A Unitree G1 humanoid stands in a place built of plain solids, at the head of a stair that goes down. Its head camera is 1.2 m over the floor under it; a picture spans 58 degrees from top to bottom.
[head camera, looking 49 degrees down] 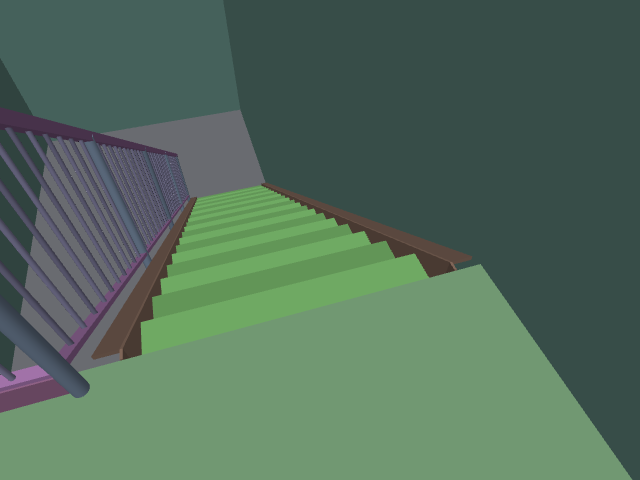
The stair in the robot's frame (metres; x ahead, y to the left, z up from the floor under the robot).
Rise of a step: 0.19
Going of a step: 0.24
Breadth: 1.09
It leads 17 degrees to the left of straight ahead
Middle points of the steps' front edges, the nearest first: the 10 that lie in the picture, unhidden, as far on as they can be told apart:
0.74 0.06 0.00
0.97 0.13 -0.19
1.21 0.21 -0.38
1.44 0.28 -0.57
1.67 0.35 -0.76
1.91 0.42 -0.95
2.14 0.50 -1.14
2.37 0.57 -1.32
2.61 0.64 -1.51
2.84 0.72 -1.70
